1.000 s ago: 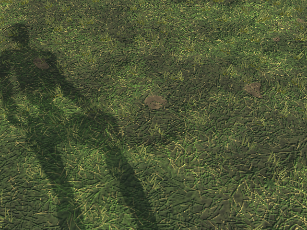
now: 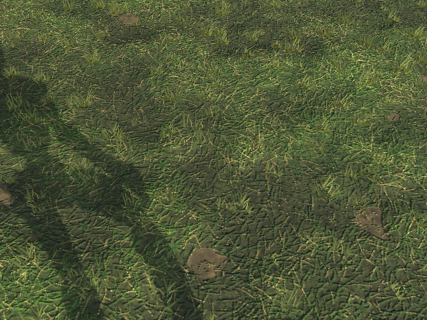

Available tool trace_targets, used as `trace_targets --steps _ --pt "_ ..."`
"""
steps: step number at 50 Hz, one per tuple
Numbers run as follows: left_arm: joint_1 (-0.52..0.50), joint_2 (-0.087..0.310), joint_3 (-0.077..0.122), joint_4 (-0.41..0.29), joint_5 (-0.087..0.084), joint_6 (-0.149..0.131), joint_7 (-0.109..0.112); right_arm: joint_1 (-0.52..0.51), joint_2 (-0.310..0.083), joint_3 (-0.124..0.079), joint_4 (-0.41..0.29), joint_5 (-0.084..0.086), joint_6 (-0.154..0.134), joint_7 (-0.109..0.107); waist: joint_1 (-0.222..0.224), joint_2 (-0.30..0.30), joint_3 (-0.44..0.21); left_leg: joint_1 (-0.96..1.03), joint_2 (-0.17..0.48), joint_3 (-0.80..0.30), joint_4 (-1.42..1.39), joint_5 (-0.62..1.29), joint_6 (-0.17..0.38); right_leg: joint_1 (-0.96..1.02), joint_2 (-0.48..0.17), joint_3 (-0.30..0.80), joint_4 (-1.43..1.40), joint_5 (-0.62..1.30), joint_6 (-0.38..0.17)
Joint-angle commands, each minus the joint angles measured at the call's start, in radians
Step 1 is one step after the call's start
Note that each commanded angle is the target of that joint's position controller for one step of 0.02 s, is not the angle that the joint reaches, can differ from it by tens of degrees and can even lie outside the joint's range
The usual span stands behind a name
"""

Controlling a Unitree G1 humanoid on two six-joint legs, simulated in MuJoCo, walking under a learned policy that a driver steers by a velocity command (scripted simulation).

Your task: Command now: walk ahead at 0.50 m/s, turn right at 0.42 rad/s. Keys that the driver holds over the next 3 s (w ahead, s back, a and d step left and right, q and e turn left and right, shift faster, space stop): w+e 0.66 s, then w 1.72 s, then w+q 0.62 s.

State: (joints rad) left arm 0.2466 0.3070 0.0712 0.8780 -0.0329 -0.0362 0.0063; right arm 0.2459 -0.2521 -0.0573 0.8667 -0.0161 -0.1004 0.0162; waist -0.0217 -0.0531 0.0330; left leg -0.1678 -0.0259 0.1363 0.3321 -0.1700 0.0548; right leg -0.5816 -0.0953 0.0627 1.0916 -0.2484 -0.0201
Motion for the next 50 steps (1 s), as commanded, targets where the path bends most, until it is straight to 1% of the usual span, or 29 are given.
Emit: trace_targets --steps 1,6,9,11,14,15,16,17,18,19,20,21,22,23,26,28,31,35,38,39,40,41,42,43,44,45,46,47,50 --pt "0.021 0.036 0.016 -0.057 0.005 0.009 0.001 -0.054 -0.127 -0.03 -0.043 -0.006 -0.024 -0.012 0.029 0.12 0.006 0.025 0.279 -0.142 -0.221 0.173 0.127 -0.092 -0.046 0.061 -0.065 0.137 0.014" --pt "-0.13 0.005 0.001 -0.112 0.015 -0.004 -0.03 -0.015 -0.163 -0.038 -0.018 0.004 -0.009 -0.032 -0.021 0.088 0.045 0.078 0.262 -0.001 -0.237 0.23 0.103 -0.075 -0.026 -0.031 -0.339 0.327 0.008" --pt "-0.219 -0.003 -0.006 -0.162 0.014 -0.004 -0.048 0.044 -0.182 -0.046 0.009 0.016 0.012 -0.035 -0.054 0.073 0.073 0.199 0.297 0.033 -0.202 0.293 0.101 -0.123 -0.016 -0.067 -0.424 0.295 -0.013" --pt "-0.249 0.003 -0.005 -0.192 0.012 -0.003 -0.061 0.061 -0.193 -0.052 0.019 0.025 0.031 -0.036 -0.052 0.082 0.076 0.275 0.319 0.053 -0.149 0.401 0.091 -0.134 0.001 -0.098 -0.454 0.224 -0.034" --pt "-0.173 0.05 0.02 -0.206 0.01 0.005 -0.069 0.029 -0.231 -0.064 0.007 0.036 0.055 -0.045 0.022 0.138 -0.008 0.318 0.32 0.091 0.05 0.868 0.06 0.037 0.091 -0.18 -0.452 0.075 -0.089" --pt "-0.07 0.086 0.041 -0.187 0.006 0.007 -0.067 0.015 -0.241 -0.066 0.002 0.037 0.063 -0.048 0.084 0.145 -0.065 0.293 0.307 0.101 0.202 0.953 0.045 0.172 0.131 -0.196 -0.464 0.049 -0.117" --pt "0.096 0.143 0.074 -0.145 0.004 0.009 -0.054 -0.005 -0.236 -0.061 -0.006 0.041 0.065 -0.05 0.174 0.117 -0.147 0.178 0.265 0.118 0.426 0.863 0.01 0.425 0.162 -0.174 -0.545 0.112 -0.158" --pt "0.205 0.237 0.101 -0.119 0.003 0.021 -0.029 0.025 -0.161 -0.036 -0.027 0.005 0.052 -0.047 0.18 -0.062 -0.23 -0.107 0.195 0.115 0.751 0.304 -0.037 0.716 -0.016 0.113 -0.555 0.141 -0.223" --pt "0.14 0.286 0.1 -0.154 0.003 0.007 -0.032 0.077 -0.062 -0.003 -0.081 0.004 0.015 -0.03 0.074 -0.224 -0.346 -0.5 -0.034 -0.066 1.067 -0.418 -0.086 0.983 -0.229 0.708 -0.728 -0.063 -0.433" --pt "0.155 0.194 0.072 -0.163 0.01 -0.005 -0.04 -0.043 -0.155 -0.02 -0.094 0.042 -0.027 -0.012 0.148 -0.07 -0.346 -0.609 0.019 -0.235 1.099 -0.389 -0.057 0.975 -0.235 0.714 -0.816 -0.094 -0.392" --pt "0.121 0.153 0.06 -0.161 0.016 -0.019 -0.039 -0.108 -0.168 -0.024 -0.119 0.069 -0.047 -0.005 0.137 -0.032 -0.216 -0.647 0.063 -0.225 1.046 -0.303 -0.03 0.863 -0.203 0.565 -0.819 -0.036 -0.349" --pt "0.055 0.126 0.052 -0.168 0.015 -0.028 -0.041 -0.106 -0.155 -0.022 -0.108 0.054 -0.053 -0.012 0.081 0.064 -0.126 -0.599 0.109 -0.224 0.943 -0.229 -0.028 0.706 -0.154 0.446 -0.821 0.077 -0.312" --pt "-0.002 0.091 0.042 -0.181 0.016 -0.032 -0.036 -0.097 -0.168 -0.032 -0.095 0.027 -0.047 -0.018 0.047 0.061 -0.092 -0.531 0.138 -0.223 0.854 -0.188 -0.038 0.596 -0.117 0.36 -0.83 0.173 -0.29" --pt "-0.028 0.081 0.035 -0.196 0.027 -0.032 -0.03 -0.076 -0.169 -0.036 -0.09 0.02 -0.033 -0.017 0.02 0.038 -0.078 -0.468 0.151 -0.227 0.82 -0.158 -0.049 0.519 -0.095 0.323 -0.85 0.234 -0.284" --pt "-0.011 0.117 0.043 -0.197 0.021 -0.036 -0.012 -0.089 -0.135 -0.031 -0.104 0.002 -0.004 -0.02 0.005 0.038 -0.054 -0.433 0.142 -0.197 0.678 -0.09 -0.103 0.406 -0.064 0.246 -0.883 0.351 -0.287" --pt "0.017 0.14 0.049 -0.192 0.019 -0.032 0.002 -0.17 -0.113 -0.022 -0.131 0.0 0.001 -0.022 0.029 0.025 -0.027 -0.437 0.12 -0.185 0.523 0.034 -0.128 0.364 -0.03 0.199 -0.886 0.344 -0.263" --pt "0.054 0.143 0.052 -0.183 0.014 -0.022 0.01 -0.273 -0.087 -0.008 -0.161 0.008 -0.005 -0.012 0.074 -0.013 -0.016 -0.355 0.067 -0.173 0.293 0.232 -0.131 0.317 0.019 0.162 -0.869 0.234 -0.209" --pt "0.112 0.124 0.048 -0.153 0.009 -0.016 0.011 -0.319 -0.12 -0.013 -0.184 0.024 -0.018 0.005 0.097 -0.038 -0.022 -0.323 0.053 -0.201 0.18 0.274 -0.107 0.404 -0.03 0.233 -0.805 0.145 -0.185" --pt "0.122 0.117 0.046 -0.138 0.018 -0.01 0.017 -0.27 -0.152 -0.023 -0.174 0.021 -0.034 0.016 0.067 -0.071 -0.023 -0.287 0.056 -0.194 0.154 0.165 -0.058 0.496 -0.08 0.286 -0.725 0.217 -0.169" --pt "0.111 0.111 0.043 -0.14 0.02 -0.007 0.016 -0.205 -0.164 -0.032 -0.155 0.017 -0.038 0.014 0.029 -0.078 -0.044 -0.204 0.04 -0.169 0.123 0.141 -0.033 0.502 -0.061 0.278 -0.663 0.313 -0.153" --pt "0.11 0.08 0.031 -0.146 0.025 -0.007 0.012 -0.098 -0.197 -0.047 -0.129 0.006 -0.043 0.009 -0.021 -0.058 -0.123 -0.037 0.063 -0.182 0.125 0.143 0.006 0.479 -0.005 0.238 -0.516 0.39 -0.125" --pt "0.15 0.037 0.011 -0.161 0.041 -0.009 0.011 0.05 -0.255 -0.06 -0.114 -0.006 -0.044 0.006 -0.061 0.067 -0.276 0.241 0.228 -0.371 0.164 0.13 0.083 0.326 0.07 0.169 -0.23 0.205 -0.085" --pt "0.29 -0.014 -0.003 -0.163 0.005 -0.021 0.009 0.149 -0.314 -0.082 -0.057 0.0 -0.029 0.017 -0.013 0.416 -0.362 0.501 0.403 -0.849 0.01 -0.164 0.235 -0.019 0.204 0.079 0.079 -0.291 -0.014" --pt "0.243 0.082 0.01 -0.146 -0.006 -0.026 0.011 0.135 -0.215 -0.056 -0.066 0.031 -0.028 0.024 -0.046 0.285 -0.282 0.473 0.401 -0.927 -0.056 -0.402 0.213 -0.144 0.152 0.146 0.19 -0.318 -0.016" --pt "0.118 0.126 0.021 -0.169 -0.006 -0.028 0.01 0.069 -0.165 -0.041 -0.08 0.032 -0.023 0.021 -0.062 0.185 -0.152 0.352 0.369 -0.777 -0.066 -0.377 0.172 -0.185 0.114 0.127 0.204 -0.227 -0.021" --pt "0.049 0.118 0.019 -0.186 0.008 -0.029 0.012 0.012 -0.153 -0.032 -0.092 0.018 -0.017 0.018 -0.045 0.112 -0.088 0.234 0.328 -0.659 -0.076 -0.255 0.154 -0.159 0.074 0.085 0.175 -0.159 -0.021" --pt "0.014 0.104 0.02 -0.198 0.022 -0.034 0.01 -0.019 -0.135 -0.026 -0.09 0.01 -0.013 0.016 -0.026 0.103 -0.042 0.145 0.295 -0.582 -0.095 -0.146 0.156 -0.14 0.04 0.07 0.11 -0.107 -0.02" --pt "0.02 0.089 0.02 -0.198 0.024 -0.036 0.005 -0.03 -0.119 -0.018 -0.088 0.001 -0.014 0.013 -0.002 0.129 -0.042 0.096 0.265 -0.522 -0.112 -0.066 0.149 -0.09 0.011 0.061 0.065 -0.073 -0.02" --pt "0.024 0.042 0.01 -0.199 0.022 -0.031 0.0 -0.004 -0.128 -0.018 -0.066 0.016 -0.018 0.007 0.009 0.153 -0.043 0.057 0.245 -0.426 -0.16 0.065 0.171 -0.066 -0.011 0.022 -0.049 -0.048 -0.001"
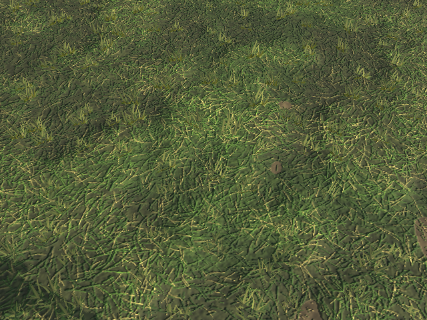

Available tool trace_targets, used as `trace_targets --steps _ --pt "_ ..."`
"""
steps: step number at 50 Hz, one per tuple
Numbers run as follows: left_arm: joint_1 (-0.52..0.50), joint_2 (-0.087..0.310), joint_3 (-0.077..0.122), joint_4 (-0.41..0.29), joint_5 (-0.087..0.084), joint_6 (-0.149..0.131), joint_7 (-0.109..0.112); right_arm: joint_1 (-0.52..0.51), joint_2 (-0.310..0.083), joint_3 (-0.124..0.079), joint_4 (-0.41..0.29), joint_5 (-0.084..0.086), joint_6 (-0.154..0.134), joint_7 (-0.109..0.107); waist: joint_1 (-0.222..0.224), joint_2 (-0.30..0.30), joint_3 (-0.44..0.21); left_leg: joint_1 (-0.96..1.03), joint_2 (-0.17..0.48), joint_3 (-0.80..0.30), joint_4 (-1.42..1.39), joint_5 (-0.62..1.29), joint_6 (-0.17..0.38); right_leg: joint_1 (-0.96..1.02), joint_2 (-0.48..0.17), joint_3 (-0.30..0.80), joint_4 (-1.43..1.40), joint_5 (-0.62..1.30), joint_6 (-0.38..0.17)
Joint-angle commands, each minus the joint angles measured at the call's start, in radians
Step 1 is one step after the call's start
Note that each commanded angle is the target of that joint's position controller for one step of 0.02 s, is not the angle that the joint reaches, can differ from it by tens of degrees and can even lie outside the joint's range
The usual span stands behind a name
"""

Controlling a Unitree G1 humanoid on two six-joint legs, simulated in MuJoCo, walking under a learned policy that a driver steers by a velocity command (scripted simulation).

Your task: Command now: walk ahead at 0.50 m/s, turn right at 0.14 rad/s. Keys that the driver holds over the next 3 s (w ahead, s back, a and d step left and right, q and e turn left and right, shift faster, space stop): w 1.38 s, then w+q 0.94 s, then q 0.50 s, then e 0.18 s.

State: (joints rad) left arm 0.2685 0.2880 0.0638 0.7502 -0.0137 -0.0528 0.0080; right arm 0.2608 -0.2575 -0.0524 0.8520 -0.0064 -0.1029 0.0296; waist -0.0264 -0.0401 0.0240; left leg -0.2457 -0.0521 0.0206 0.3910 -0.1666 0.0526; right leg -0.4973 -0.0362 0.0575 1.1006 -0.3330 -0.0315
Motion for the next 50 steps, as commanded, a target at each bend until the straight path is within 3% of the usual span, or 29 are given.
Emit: trace_targets --steps 1,7,11,14,15,16,17,18,19,20,21,22,23,25,27,32,37,40,41,42,43,44,45,46,47,48,49,50 --pt "-0.031 0.051 0.012 -0.084 0.007 -0.014 -0.001 -0.008 -0.142 -0.027 -0.044 0.01 -0.015 -0.01 0.009 0.131 -0.022 0.132 0.277 -0.29 -0.236 0.094 0.183 -0.169 -0.077 0.017 -0.115 0.063 0.02" --pt "-0.21 0.022 -0.008 -0.123 0.003 -0.026 -0.017 0.059 -0.184 -0.033 -0.007 0.024 0.004 -0.023 -0.047 0.112 0.008 0.126 0.231 -0.132 -0.256 0.189 0.145 -0.099 -0.046 -0.037 -0.461 0.356 0.043" --pt "-0.304 0.034 -0.007 -0.156 -0.007 -0.032 -0.035 0.125 -0.191 -0.033 0.03 0.031 0.023 -0.023 -0.067 0.116 0.036 0.207 0.278 -0.137 -0.218 0.208 0.132 -0.087 -0.023 -0.044 -0.553 0.351 0.022" --pt "-0.261 0.073 0.007 -0.153 -0.004 -0.038 -0.043 0.112 -0.218 -0.041 0.039 0.033 0.04 -0.03 -0.012 0.132 0.008 0.273 0.304 -0.132 -0.122 0.389 0.104 0.01 0.005 -0.061 -0.607 0.262 -0.021" --pt "-0.164 0.099 0.023 -0.124 0.001 -0.039 -0.04 0.094 -0.218 -0.04 0.036 0.036 0.044 -0.033 0.048 0.126 -0.05 0.258 0.275 -0.096 -0.008 0.539 0.083 0.156 0.03 -0.086 -0.639 0.269 -0.046" --pt "-0.008 0.149 0.047 -0.078 0.006 -0.037 -0.031 0.092 -0.192 -0.029 0.028 0.028 0.045 -0.035 0.115 0.103 -0.156 0.173 0.224 -0.056 0.182 0.552 0.053 0.394 0.011 -0.07 -0.626 0.287 -0.081" --pt "0.172 0.23 0.066 -0.05 0.016 -0.029 -0.019 0.102 -0.128 -0.003 -0.004 -0.007 0.041 -0.037 0.167 -0.057 -0.314 -0.044 0.151 -0.005 0.521 0.203 0.012 0.688 -0.208 0.186 -0.593 0.322 -0.15" --pt "0.175 0.266 0.068 -0.034 0.015 -0.025 -0.028 0.216 -0.044 0.02 -0.009 0.012 0.018 -0.028 0.094 -0.299 -0.405 -0.386 -0.002 -0.057 0.79 -0.411 -0.027 0.906 -0.369 0.631 -0.739 0.09 -0.297" --pt "0.147 0.167 0.043 -0.043 0.004 -0.025 -0.031 0.137 -0.162 -0.006 -0.003 0.034 0.002 -0.021 0.129 -0.158 -0.307 -0.501 0.063 -0.135 0.881 -0.407 -0.017 0.838 -0.333 0.615 -0.789 -0.046 -0.262" --pt "0.078 0.135 0.03 -0.05 0.002 -0.028 -0.029 0.046 -0.191 -0.016 -0.031 0.047 -0.008 -0.016 0.118 -0.108 -0.175 -0.539 0.107 -0.111 0.87 -0.305 -0.004 0.708 -0.296 0.469 -0.81 -0.001 -0.225" --pt "0.018 0.121 0.024 -0.056 0.01 -0.029 -0.031 0.008 -0.174 -0.014 -0.033 0.039 -0.009 -0.02 0.088 -0.029 -0.112 -0.498 0.148 -0.091 0.827 -0.218 -0.01 0.58 -0.253 0.371 -0.836 0.106 -0.209" --pt "-0.023 0.098 0.018 -0.058 0.017 -0.031 -0.035 -0.005 -0.165 -0.018 -0.034 0.023 -0.004 -0.022 0.061 -0.017 -0.065 -0.463 0.172 -0.088 0.771 -0.164 -0.02 0.485 -0.22 0.3 -0.866 0.196 -0.204" --pt "-0.044 0.087 0.014 -0.057 0.024 -0.036 -0.035 0.015 -0.149 -0.017 -0.029 0.021 0.005 -0.02 0.031 -0.039 -0.062 -0.406 0.191 -0.095 0.745 -0.128 -0.027 0.423 -0.201 0.256 -0.894 0.251 -0.2" --pt "-0.045 0.088 0.016 -0.042 0.016 -0.048 -0.036 0.031 -0.113 -0.012 -0.023 0.019 0.025 -0.023 0.007 -0.04 -0.055 -0.371 0.198 -0.085 0.695 -0.098 -0.045 0.363 -0.186 0.193 -0.936 0.32 -0.213" --pt "-0.026 0.112 0.023 -0.021 0.014 -0.055 -0.03 -0.024 -0.104 -0.009 -0.044 0.01 0.035 -0.026 0.009 -0.021 -0.024 -0.415 0.202 -0.081 0.611 -0.025 -0.065 0.344 -0.184 0.146 -0.965 0.364 -0.222" --pt "0.042 0.139 0.027 0.028 0.007 -0.044 -0.012 -0.195 -0.076 0.004 -0.089 0.009 0.023 -0.013 0.062 -0.009 0.02 -0.392 0.167 -0.048 0.296 0.246 -0.072 0.347 -0.136 0.027 -0.986 0.375 -0.178" --pt "0.135 0.155 0.031 0.093 -0.004 -0.024 -0.006 -0.329 -0.084 0.01 -0.142 0.021 0.012 0.01 0.102 -0.009 0.05 -0.402 0.133 -0.042 0.151 0.245 -0.043 0.489 -0.191 0.029 -0.939 0.382 -0.164" --pt "0.133 0.169 0.038 0.113 -0.006 -0.007 0.002 -0.309 -0.111 0.002 -0.149 0.02 0.006 0.022 0.07 -0.03 0.027 -0.35 0.111 -0.03 0.109 0.132 -0.004 0.58 -0.224 0.037 -0.859 0.521 -0.137" --pt "0.117 0.178 0.04 0.113 -0.005 -0.002 0.004 -0.254 -0.131 -0.008 -0.136 0.019 0.004 0.021 0.035 -0.045 -0.009 -0.258 0.083 -0.003 0.099 0.101 0.014 0.587 -0.214 0.026 -0.792 0.67 -0.124" --pt "0.102 0.171 0.035 0.111 -0.003 0.005 0.006 -0.128 -0.164 -0.028 -0.098 0.017 0.004 0.016 -0.032 -0.038 -0.085 -0.081 0.052 0.027 0.078 0.112 0.04 0.563 -0.172 -0.01 -0.647 0.803 -0.101" --pt "0.105 0.14 0.02 0.096 0.008 0.007 0.01 0.044 -0.221 -0.051 -0.053 0.009 0.006 0.006 -0.097 -0.001 -0.217 0.206 0.13 -0.051 0.126 0.156 0.087 0.418 -0.122 -0.047 -0.415 0.698 -0.07" --pt "0.222 0.031 -0.015 0.074 0.015 -0.013 -0.001 0.159 -0.321 -0.077 -0.034 -0.004 0.014 -0.001 -0.072 0.221 -0.375 0.617 0.388 -0.491 0.097 0.022 0.249 0.002 0.034 -0.095 -0.014 0.279 0.011" --pt "0.199 0.052 -0.013 0.093 0.008 -0.035 -0.006 0.177 -0.247 -0.057 -0.024 0.016 0.021 0.001 -0.091 0.281 -0.431 0.67 0.442 -0.752 -0.059 -0.109 0.289 -0.159 0.091 0.032 0.146 -0.24 0.016" --pt "0.113 0.138 0.011 0.068 -0.021 -0.051 -0.013 0.103 -0.203 -0.039 -0.034 0.021 0.021 -0.001 -0.087 0.215 -0.269 0.548 0.413 -0.631 -0.087 -0.195 0.237 -0.26 0.026 0.061 0.214 -0.207 0.0" --pt "0.041 0.139 0.01 0.05 -0.03 -0.058 -0.013 0.031 -0.175 -0.032 -0.052 0.016 0.021 -0.004 -0.063 0.151 -0.163 0.399 0.374 -0.503 -0.111 -0.174 0.203 -0.264 -0.029 0.029 0.181 -0.116 -0.011" --pt "0.003 0.129 0.012 0.043 -0.018 -0.055 -0.008 -0.027 -0.146 -0.023 -0.057 0.007 0.02 -0.002 -0.034 0.107 -0.079 0.25 0.335 -0.409 -0.15 -0.105 0.188 -0.233 -0.065 0.008 0.11 -0.044 -0.008" --pt "0.013 0.121 0.018 0.049 -0.006 -0.044 -0.003 -0.062 -0.116 -0.014 -0.062 -0.004 0.013 0.0 0.003 0.124 -0.05 0.154 0.3 -0.343 -0.182 -0.036 0.171 -0.167 -0.096 0.017 0.053 0.009 -0.006" --pt "0.039 0.099 0.015 0.059 -0.001 -0.032 -0.002 -0.078 -0.111 -0.013 -0.061 -0.007 0.01 0.002 0.025 0.141 -0.044 0.095 0.284 -0.306 -0.212 0.003 0.171 -0.113 -0.104 0.017 0.028 0.038 0.001"
Over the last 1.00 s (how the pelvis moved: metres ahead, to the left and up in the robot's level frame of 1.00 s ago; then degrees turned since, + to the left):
0.57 -0.11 0.00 -28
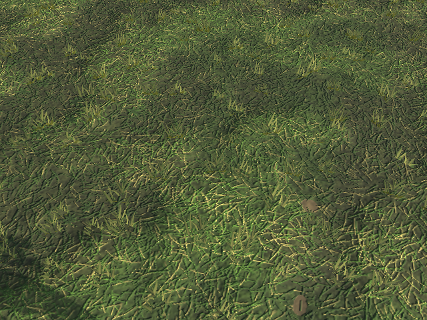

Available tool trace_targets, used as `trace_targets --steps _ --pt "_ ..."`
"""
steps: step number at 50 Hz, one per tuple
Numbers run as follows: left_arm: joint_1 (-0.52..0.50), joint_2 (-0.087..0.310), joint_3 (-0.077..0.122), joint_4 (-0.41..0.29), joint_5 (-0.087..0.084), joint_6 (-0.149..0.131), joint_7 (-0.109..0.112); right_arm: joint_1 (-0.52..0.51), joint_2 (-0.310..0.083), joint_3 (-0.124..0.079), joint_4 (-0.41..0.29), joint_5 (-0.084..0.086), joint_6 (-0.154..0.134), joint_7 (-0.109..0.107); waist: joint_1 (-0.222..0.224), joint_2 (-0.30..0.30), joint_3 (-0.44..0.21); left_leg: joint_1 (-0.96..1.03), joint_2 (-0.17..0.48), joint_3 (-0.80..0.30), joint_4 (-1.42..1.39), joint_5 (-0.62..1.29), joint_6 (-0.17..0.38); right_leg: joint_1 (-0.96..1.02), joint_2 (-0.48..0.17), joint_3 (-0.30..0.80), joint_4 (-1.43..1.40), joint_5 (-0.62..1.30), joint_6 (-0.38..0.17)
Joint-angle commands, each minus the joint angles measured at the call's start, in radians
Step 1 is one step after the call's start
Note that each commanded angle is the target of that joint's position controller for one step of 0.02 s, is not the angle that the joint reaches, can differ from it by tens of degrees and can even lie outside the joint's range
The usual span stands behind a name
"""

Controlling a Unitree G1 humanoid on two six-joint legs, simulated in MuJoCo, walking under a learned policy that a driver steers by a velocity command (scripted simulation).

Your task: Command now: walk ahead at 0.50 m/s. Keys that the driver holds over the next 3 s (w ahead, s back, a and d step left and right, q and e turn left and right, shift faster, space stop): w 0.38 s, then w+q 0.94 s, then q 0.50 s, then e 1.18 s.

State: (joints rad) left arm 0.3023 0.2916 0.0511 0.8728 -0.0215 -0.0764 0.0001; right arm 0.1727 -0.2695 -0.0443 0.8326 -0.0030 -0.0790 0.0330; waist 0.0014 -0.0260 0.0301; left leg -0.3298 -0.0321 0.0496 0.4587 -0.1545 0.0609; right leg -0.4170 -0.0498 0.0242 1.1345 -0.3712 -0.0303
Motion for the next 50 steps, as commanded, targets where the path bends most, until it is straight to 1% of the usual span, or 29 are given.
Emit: trace_targets --steps 1,4,9,12,14,16,17,18,19,20,21,22,23,24,25,27,29,32,35,40,41,43,44,45,46,47,48,49,50 --pt "0.021 0.072 0.024 -0.057 0.009 0.002 0.008 0.011 -0.104 -0.024 -0.037 -0.007 -0.02 0.0 0.009 0.124 -0.05 0.147 0.257 -0.302 -0.301 0.036 0.172 -0.171 -0.095 0.044 -0.028 0.093 0.008" --pt "-0.051 0.062 0.023 -0.083 0.018 0.013 0.013 0.045 -0.141 -0.034 -0.012 -0.002 -0.028 -0.011 0.007 0.093 -0.016 0.138 0.252 -0.227 -0.342 0.141 0.187 -0.233 -0.106 0.037 -0.157 0.215 0.038" --pt "-0.224 0.028 0.007 -0.123 0.016 -0.004 -0.004 0.121 -0.165 -0.038 0.025 0.011 -0.017 -0.03 -0.05 0.079 0.015 0.168 0.203 -0.111 -0.353 0.173 0.14 -0.195 -0.064 -0.008 -0.475 0.472 0.045" --pt "-0.312 0.031 0.002 -0.15 0.007 -0.01 -0.019 0.185 -0.175 -0.042 0.059 0.019 -0.005 -0.032 -0.082 0.077 0.038 0.253 0.236 -0.117 -0.331 0.155 0.14 -0.202 -0.043 -0.013 -0.566 0.482 0.037" --pt "-0.348 0.042 0.003 -0.17 0.005 -0.015 -0.031 0.206 -0.179 -0.045 0.076 0.022 0.008 -0.035 -0.082 0.081 0.047 0.334 0.272 -0.129 -0.293 0.186 0.131 -0.225 -0.036 -0.004 -0.607 0.428 0.017" --pt "-0.335 0.062 0.008 -0.173 0.005 -0.019 -0.04 0.203 -0.189 -0.051 0.083 0.024 0.019 -0.04 -0.058 0.093 0.034 0.393 0.298 -0.139 -0.242 0.267 0.115 -0.193 -0.024 -0.007 -0.633 0.35 -0.009" --pt "-0.295 0.079 0.015 -0.164 0.006 -0.021 -0.041 0.19 -0.197 -0.054 0.082 0.025 0.024 -0.042 -0.031 0.106 0.009 0.407 0.297 -0.134 -0.193 0.378 0.104 -0.127 -0.004 -0.024 -0.642 0.312 -0.023" --pt "-0.202 0.104 0.03 -0.136 0.009 -0.022 -0.038 0.167 -0.197 -0.054 0.078 0.026 0.03 -0.044 0.026 0.108 -0.047 0.398 0.269 -0.105 -0.082 0.536 0.085 0.012 0.027 -0.056 -0.667 0.307 -0.046" --pt "-0.04 0.155 0.056 -0.085 0.013 -0.021 -0.03 0.169 -0.169 -0.042 0.072 0.019 0.034 -0.045 0.093 0.085 -0.158 0.318 0.212 -0.065 0.113 0.561 0.055 0.255 0.023 -0.052 -0.654 0.329 -0.079" --pt "0.118 0.242 0.077 -0.061 0.026 -0.017 -0.021 0.224 -0.101 -0.015 0.048 -0.009 0.026 -0.043 0.119 -0.07 -0.319 0.049 0.129 -0.027 0.459 0.233 0.013 0.61 -0.201 0.207 -0.605 0.358 -0.167" --pt "0.152 0.258 0.079 -0.041 0.018 -0.011 -0.026 0.319 -0.005 0.012 0.055 0.006 0.004 -0.033 0.08 -0.287 -0.423 -0.286 -0.035 -0.084 0.729 -0.421 -0.029 0.839 -0.363 0.639 -0.762 0.101 -0.289" --pt "0.129 0.162 0.054 -0.051 0.012 -0.013 -0.023 0.223 -0.131 -0.019 0.056 0.039 -0.012 -0.029 0.121 -0.152 -0.329 -0.391 0.022 -0.191 0.827 -0.427 -0.012 0.766 -0.335 0.617 -0.824 -0.044 -0.241" --pt "0.045 0.132 0.043 -0.064 0.015 -0.017 -0.018 0.129 -0.167 -0.031 0.023 0.058 -0.02 -0.028 0.108 -0.11 -0.188 -0.435 0.069 -0.171 0.821 -0.326 0.001 0.626 -0.309 0.473 -0.85 -0.005 -0.197" --pt "-0.026 0.105 0.033 -0.072 0.022 -0.021 -0.017 0.095 -0.157 -0.032 0.021 0.051 -0.018 -0.034 0.076 -0.049 -0.118 -0.396 0.116 -0.153 0.78 -0.236 -0.004 0.493 -0.274 0.364 -0.884 0.086 -0.176" --pt "-0.073 0.079 0.028 -0.073 0.028 -0.027 -0.017 0.095 -0.143 -0.037 0.023 0.039 -0.01 -0.038 0.045 -0.056 -0.071 -0.353 0.145 -0.156 0.726 -0.175 -0.012 0.395 -0.243 0.28 -0.918 0.157 -0.164" --pt "-0.109 0.053 0.023 -0.063 0.037 -0.038 -0.018 0.143 -0.101 -0.038 0.04 0.039 0.017 -0.039 0.002 -0.076 -0.051 -0.263 0.17 -0.162 0.688 -0.119 -0.022 0.299 -0.206 0.164 -0.975 0.238 -0.151" --pt "-0.107 0.07 0.029 -0.046 0.039 -0.047 -0.015 0.131 -0.074 -0.037 0.031 0.038 0.036 -0.04 -0.011 -0.055 -0.021 -0.289 0.174 -0.165 0.656 -0.071 -0.035 0.265 -0.206 0.08 -1.006 0.329 -0.158" --pt "-0.088 0.091 0.037 -0.024 0.043 -0.046 -0.001 0.07 -0.069 -0.04 0.002 0.029 0.041 -0.037 -0.004 -0.031 0.007 -0.362 0.167 -0.176 0.529 0.071 -0.052 0.29 -0.197 -0.023 -1.025 0.411 -0.154" --pt "-0.087 0.106 0.038 -0.016 0.038 -0.04 0.011 -0.013 -0.052 -0.032 -0.028 0.023 0.033 -0.019 0.02 -0.023 0.028 -0.328 0.155 -0.112 0.344 0.216 -0.051 0.296 -0.167 -0.129 -1.038 0.439 -0.129" --pt "0.005 0.137 0.051 0.024 0.018 -0.008 0.02 -0.165 -0.033 -0.018 -0.11 0.022 0.032 0.011 0.075 0.001 0.073 -0.381 0.135 -0.037 0.189 0.192 -0.02 0.472 -0.222 -0.194 -0.988 0.536 -0.12" --pt "0.01 0.143 0.054 0.028 0.014 0.002 0.021 -0.177 -0.037 -0.019 -0.125 0.023 0.033 0.018 0.071 -0.004 0.073 -0.386 0.126 -0.022 0.176 0.152 -0.008 0.511 -0.235 -0.203 -0.959 0.594 -0.114" --pt "-0.012 0.167 0.062 0.021 0.007 0.018 0.027 -0.155 -0.061 -0.031 -0.144 0.024 0.036 0.029 0.035 -0.033 0.038 -0.311 0.079 0.028 0.166 0.056 0.025 0.555 -0.244 -0.231 -0.859 0.873 -0.093" --pt "-0.024 0.182 0.066 0.015 0.004 0.026 0.032 -0.113 -0.082 -0.043 -0.143 0.025 0.04 0.03 0.003 -0.056 0.0 -0.239 0.043 0.058 0.176 0.001 0.045 0.566 -0.243 -0.241 -0.775 1.039 -0.082" --pt "-0.038 0.192 0.069 0.01 0.004 0.036 0.035 -0.019 -0.114 -0.062 -0.127 0.028 0.043 0.029 -0.053 -0.066 -0.053 -0.117 0.004 0.077 0.173 -0.035 0.071 0.549 -0.233 -0.251 -0.635 1.143 -0.069" --pt "-0.06 0.191 0.066 0.002 0.0 0.04 0.038 0.14 -0.167 -0.093 -0.089 0.031 0.044 0.019 -0.141 -0.044 -0.133 0.116 -0.033 0.067 0.101 0.022 0.109 0.456 -0.194 -0.269 -0.423 1.09 -0.037" --pt "-0.04 0.147 0.049 -0.019 0.024 0.03 0.037 0.275 -0.261 -0.126 -0.06 0.031 0.055 -0.006 -0.179 0.096 -0.225 0.413 0.106 -0.175 0.071 0.019 0.17 0.201 -0.139 -0.272 -0.105 0.707 0.009" --pt "0.03 0.009 0.007 -0.073 0.038 -0.006 0.018 0.207 -0.332 -0.131 -0.091 0.036 0.047 -0.009 -0.053 0.315 -0.315 0.715 0.347 -0.781 -0.078 -0.121 0.389 -0.242 0.109 -0.134 0.26 -0.178 0.074" --pt "-0.069 0.099 0.021 -0.087 0.0 -0.054 -0.003 0.237 -0.245 -0.103 -0.102 0.023 0.037 -0.004 -0.125 0.177 -0.377 0.743 0.367 -0.861 -0.18 -0.184 0.375 -0.355 0.074 0.078 0.313 -0.191 0.042" --pt "-0.15 0.123 0.027 -0.113 -0.033 -0.076 -0.011 0.205 -0.191 -0.089 -0.101 0.015 0.023 -0.005 -0.125 0.13 -0.245 0.644 0.334 -0.702 -0.178 -0.123 0.323 -0.403 0.024 0.073 0.27 -0.114 0.012"
Over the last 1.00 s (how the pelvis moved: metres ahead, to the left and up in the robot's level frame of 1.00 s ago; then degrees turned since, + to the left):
0.56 -0.01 0.00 0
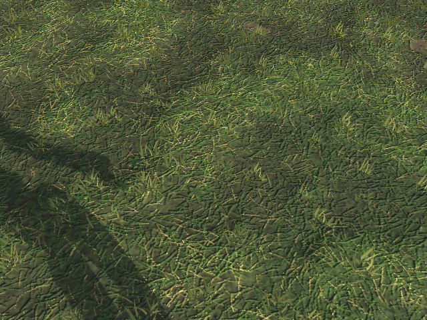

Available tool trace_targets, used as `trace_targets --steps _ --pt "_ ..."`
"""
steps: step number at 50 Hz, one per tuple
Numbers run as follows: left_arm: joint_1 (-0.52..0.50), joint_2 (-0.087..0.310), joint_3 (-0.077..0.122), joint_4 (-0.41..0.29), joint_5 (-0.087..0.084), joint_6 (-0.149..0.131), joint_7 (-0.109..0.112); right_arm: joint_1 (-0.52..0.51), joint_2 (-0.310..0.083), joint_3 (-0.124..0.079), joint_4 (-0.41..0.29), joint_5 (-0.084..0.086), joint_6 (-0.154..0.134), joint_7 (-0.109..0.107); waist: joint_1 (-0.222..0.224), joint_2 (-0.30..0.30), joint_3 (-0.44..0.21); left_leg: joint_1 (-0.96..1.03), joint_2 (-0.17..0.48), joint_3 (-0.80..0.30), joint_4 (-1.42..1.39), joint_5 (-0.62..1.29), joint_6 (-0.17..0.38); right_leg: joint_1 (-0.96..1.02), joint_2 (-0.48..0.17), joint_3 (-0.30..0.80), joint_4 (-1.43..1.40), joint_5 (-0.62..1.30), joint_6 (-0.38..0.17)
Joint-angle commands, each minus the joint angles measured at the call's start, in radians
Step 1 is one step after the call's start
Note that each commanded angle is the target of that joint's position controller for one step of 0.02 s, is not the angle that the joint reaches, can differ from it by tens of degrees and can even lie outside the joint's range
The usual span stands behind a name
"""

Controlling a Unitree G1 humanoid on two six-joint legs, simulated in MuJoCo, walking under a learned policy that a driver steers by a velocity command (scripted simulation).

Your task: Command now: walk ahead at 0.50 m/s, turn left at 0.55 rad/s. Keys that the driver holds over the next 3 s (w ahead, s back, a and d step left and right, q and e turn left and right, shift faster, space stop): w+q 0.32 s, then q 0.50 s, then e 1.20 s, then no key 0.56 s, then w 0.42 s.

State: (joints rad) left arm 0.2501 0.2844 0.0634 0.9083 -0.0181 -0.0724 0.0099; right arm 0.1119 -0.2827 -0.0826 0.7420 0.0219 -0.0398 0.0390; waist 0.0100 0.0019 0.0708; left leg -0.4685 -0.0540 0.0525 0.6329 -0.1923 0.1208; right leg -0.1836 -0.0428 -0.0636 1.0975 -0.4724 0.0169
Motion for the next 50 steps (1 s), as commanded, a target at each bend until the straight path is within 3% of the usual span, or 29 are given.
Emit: trace_targets --steps 1,2,3,6,8,12,15,17,19,20,21,22,23,24,25,26,28,30,33,39,41,42,43,44,45,46,47,49,50 --pt "-0.104 0.116 0.013 -0.145 -0.023 -0.087 -0.015 0.201 -0.148 -0.042 -0.016 -0.007 -0.026 -0.008 -0.078 -0.001 -0.186 0.62 0.306 -0.576 -0.351 0.031 0.221 -0.595 -0.032 0.157 0.193 0.065 -0.041" --pt "-0.107 0.129 0.022 -0.132 0.008 -0.081 -0.007 0.14 -0.109 -0.031 -0.029 -0.006 -0.03 -0.011 -0.045 -0.009 -0.149 0.503 0.266 -0.483 -0.359 0.129 0.193 -0.525 -0.062 0.153 0.097 0.103 -0.034" --pt "-0.087 0.133 0.028 -0.128 0.017 -0.068 -0.007 0.11 -0.099 -0.024 -0.046 -0.015 -0.03 -0.016 -0.015 0.01 -0.127 0.416 0.242 -0.442 -0.38 0.197 0.187 -0.46 -0.075 0.155 0.059 0.132 -0.024" --pt "-0.091 0.099 0.024 -0.142 0.032 -0.036 -0.005 0.125 -0.137 -0.032 -0.05 -0.01 -0.033 -0.033 0.006 0.015 -0.1 0.297 0.216 -0.374 -0.417 0.305 0.19 -0.416 -0.069 0.127 -0.084 0.194 0.026" --pt "-0.169 0.078 0.016 -0.17 0.034 -0.03 -0.002 0.153 -0.163 -0.04 -0.046 -0.007 -0.03 -0.047 -0.015 0.025 -0.074 0.253 0.184 -0.328 -0.423 0.303 0.168 -0.423 -0.049 0.114 -0.233 0.315 0.052" --pt "-0.301 0.054 0.003 -0.212 0.022 -0.037 -0.015 0.206 -0.165 -0.042 -0.034 -0.002 -0.017 -0.056 -0.074 0.072 -0.06 0.201 0.131 -0.295 -0.402 0.173 0.1 -0.321 0.018 0.099 -0.507 0.564 0.053" --pt "-0.343 0.082 0.009 -0.239 0.011 -0.046 -0.025 0.248 -0.154 -0.04 -0.016 0.005 -0.01 -0.056 -0.087 0.086 -0.061 0.271 0.162 -0.369 -0.343 0.111 0.085 -0.307 0.032 0.131 -0.586 0.557 0.036" --pt "-0.331 0.111 0.019 -0.242 0.014 -0.057 -0.031 0.25 -0.151 -0.04 -0.015 0.002 -0.002 -0.063 -0.071 0.104 -0.059 0.338 0.179 -0.424 -0.265 0.155 0.07 -0.297 0.041 0.144 -0.628 0.486 0.014" --pt "-0.233 0.136 0.033 -0.218 0.027 -0.069 -0.028 0.219 -0.143 -0.039 -0.032 -0.002 0.011 -0.071 -0.014 0.132 -0.102 0.367 0.143 -0.438 -0.128 0.312 0.028 -0.174 0.06 0.115 -0.686 0.476 -0.025" --pt "-0.14 0.167 0.044 -0.206 0.045 -0.076 -0.024 0.201 -0.11 -0.028 -0.053 -0.006 0.012 -0.07 0.033 0.115 -0.189 0.319 0.085 -0.4 0.027 0.338 -0.015 0.006 -0.005 0.146 -0.683 0.589 -0.068" --pt "0.001 0.231 0.057 -0.197 0.061 -0.072 -0.016 0.203 -0.062 -0.009 -0.089 -0.026 0.011 -0.074 0.075 -0.028 -0.346 0.159 0.005 -0.304 0.319 0.054 -0.07 0.288 -0.203 0.32 -0.614 0.86 -0.131" --pt "0.031 0.264 0.064 -0.171 0.054 -0.049 -0.024 0.419 -0.033 0.002 -0.099 -0.001 0.007 -0.068 -0.022 -0.367 -0.494 -0.135 -0.094 -0.241 0.596 -0.543 -0.123 0.556 -0.441 0.722 -0.64 0.899 -0.33" --pt "-0.013 0.166 0.043 -0.202 0.028 -0.034 -0.025 0.42 -0.15 -0.019 -0.058 0.009 0.016 -0.07 -0.003 -0.221 -0.44 -0.206 0.003 -0.269 0.706 -0.473 -0.147 0.487 -0.419 0.715 -0.668 0.717 -0.306" --pt "-0.058 0.103 0.025 -0.222 0.026 -0.02 -0.017 0.292 -0.195 -0.034 -0.077 0.007 0.03 -0.071 0.031 -0.139 -0.303 -0.242 0.03 -0.221 0.723 -0.402 -0.165 0.361 -0.357 0.526 -0.681 0.692 -0.258" --pt "-0.111 0.09 0.016 -0.223 0.034 -0.006 -0.013 0.233 -0.191 -0.038 -0.088 0.002 0.045 -0.077 0.016 -0.072 -0.229 -0.219 0.064 -0.186 0.695 -0.35 -0.177 0.229 -0.305 0.411 -0.701 0.716 -0.234" --pt "-0.144 0.082 0.012 -0.218 0.034 0.003 -0.011 0.207 -0.183 -0.043 -0.102 -0.005 0.058 -0.08 -0.003 -0.074 -0.167 -0.198 0.092 -0.172 0.651 -0.32 -0.182 0.119 -0.269 0.338 -0.722 0.726 -0.228" --pt "-0.17 0.101 0.019 -0.203 0.046 0.007 -0.008 0.229 -0.117 -0.031 -0.113 0.005 0.08 -0.078 -0.034 -0.132 -0.122 -0.101 0.109 -0.124 0.555 -0.277 -0.183 -0.026 -0.219 0.22 -0.793 0.719 -0.225" --pt "-0.174 0.131 0.031 -0.192 0.043 0.007 -0.002 0.203 -0.087 -0.022 -0.139 0.001 0.084 -0.078 -0.031 -0.142 -0.136 -0.1 0.121 -0.106 0.464 -0.229 -0.189 -0.011 -0.242 0.174 -0.821 0.791 -0.256" --pt "-0.195 0.153 0.041 -0.188 0.029 0.022 0.008 0.167 -0.089 -0.019 -0.159 -0.005 0.084 -0.065 -0.025 -0.114 -0.189 -0.052 0.138 -0.094 0.328 -0.102 -0.182 0.026 -0.263 0.105 -0.832 0.77 -0.261" --pt "-0.179 0.196 0.053 -0.165 0.005 0.052 -0.001 0.061 -0.114 -0.027 -0.21 -0.007 0.098 -0.029 0.004 -0.126 -0.136 0.043 0.117 -0.029 0.09 -0.066 -0.135 0.051 -0.278 0.021 -0.808 0.572 -0.212" --pt "-0.179 0.208 0.057 -0.157 -0.011 0.058 -0.004 0.067 -0.117 -0.033 -0.215 -0.009 0.1 -0.02 -0.012 -0.123 -0.13 0.093 0.099 -0.005 -0.034 -0.046 -0.106 0.079 -0.283 0.007 -0.742 0.563 -0.176" --pt "-0.163 0.196 0.052 -0.143 -0.019 0.06 -0.005 0.084 -0.115 -0.035 -0.208 -0.014 0.097 -0.022 -0.023 -0.108 -0.135 0.183 0.075 -0.003 -0.141 0.022 -0.082 0.047 -0.256 -0.008 -0.677 0.54 -0.145" --pt "-0.103 0.156 0.039 -0.115 -0.011 0.059 -0.012 0.124 -0.155 -0.048 -0.197 -0.02 0.091 -0.033 -0.03 -0.025 -0.161 0.33 0.088 -0.062 -0.239 0.21 -0.046 -0.023 -0.198 -0.052 -0.563 0.478 -0.085" --pt "-0.088 0.079 0.007 -0.139 0.043 0.053 -0.024 0.169 -0.257 -0.065 -0.207 -0.033 0.086 -0.055 -0.013 0.235 -0.237 0.55 0.336 -0.355 -0.223 0.649 0.039 -0.237 -0.091 -0.128 -0.289 0.112 0.004" --pt "-0.115 0.072 0.0 -0.153 0.04 0.055 -0.023 0.131 -0.213 -0.037 -0.223 -0.057 0.072 -0.056 -0.028 0.28 -0.279 0.511 0.481 -0.486 -0.235 0.7 0.223 -0.367 -0.014 -0.024 -0.101 -0.212 0.051" --pt "-0.149 0.132 0.016 -0.137 0.019 0.064 -0.021 0.131 -0.14 -0.014 -0.206 -0.058 0.054 -0.046 -0.057 0.153 -0.279 0.461 0.427 -0.395 -0.243 0.665 0.218 -0.348 -0.045 0.061 -0.024 -0.194 0.056" --pt "-0.141 0.118 0.015 -0.126 0.002 0.07 -0.022 0.1 -0.101 0.002 -0.178 -0.056 0.039 -0.042 -0.029 0.136 -0.245 0.439 0.362 -0.301 -0.239 0.6 0.16 -0.343 -0.058 0.085 -0.046 -0.155 0.051" --pt "-0.112 0.121 0.017 -0.085 0.009 0.085 -0.008 0.02 -0.095 0.007 -0.155 -0.047 0.029 -0.043 -0.003 0.126 -0.201 0.373 0.314 -0.208 -0.256 0.548 0.101 -0.29 -0.065 0.099 -0.113 -0.052 0.067" --pt "-0.089 0.121 0.018 -0.072 0.008 0.091 -0.006 0.0 -0.095 0.01 -0.143 -0.054 0.027 -0.047 0.014 0.136 -0.192 0.32 0.299 -0.165 -0.262 0.573 0.097 -0.228 -0.05 0.096 -0.126 -0.009 0.079"
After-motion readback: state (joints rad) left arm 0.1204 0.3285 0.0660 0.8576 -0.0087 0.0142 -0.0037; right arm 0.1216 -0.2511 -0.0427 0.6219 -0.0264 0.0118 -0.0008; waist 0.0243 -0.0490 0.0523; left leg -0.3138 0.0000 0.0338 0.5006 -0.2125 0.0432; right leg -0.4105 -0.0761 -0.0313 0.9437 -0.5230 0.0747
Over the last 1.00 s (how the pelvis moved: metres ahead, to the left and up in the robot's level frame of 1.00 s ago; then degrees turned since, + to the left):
0.56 0.01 -0.02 17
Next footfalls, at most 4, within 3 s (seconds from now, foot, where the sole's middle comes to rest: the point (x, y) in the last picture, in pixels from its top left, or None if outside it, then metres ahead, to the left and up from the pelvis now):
0.40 right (258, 318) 0.44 -0.10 -0.75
0.86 left None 0.37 0.16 -0.75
1.32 right None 0.43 -0.07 -0.76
1.84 left None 0.43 0.16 -0.75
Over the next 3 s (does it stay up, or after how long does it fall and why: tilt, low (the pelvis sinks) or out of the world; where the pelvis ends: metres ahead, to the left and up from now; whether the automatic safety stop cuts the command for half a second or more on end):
stays up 0.46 -0.02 0.03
